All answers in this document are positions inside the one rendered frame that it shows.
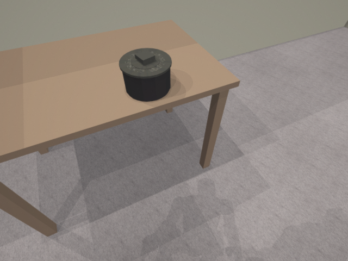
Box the knob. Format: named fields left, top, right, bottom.
left=135, top=50, right=155, bottom=64

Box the table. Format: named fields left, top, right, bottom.
left=0, top=20, right=240, bottom=237

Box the lid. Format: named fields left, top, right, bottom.
left=119, top=48, right=172, bottom=79

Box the pot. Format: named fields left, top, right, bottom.
left=123, top=69, right=170, bottom=102

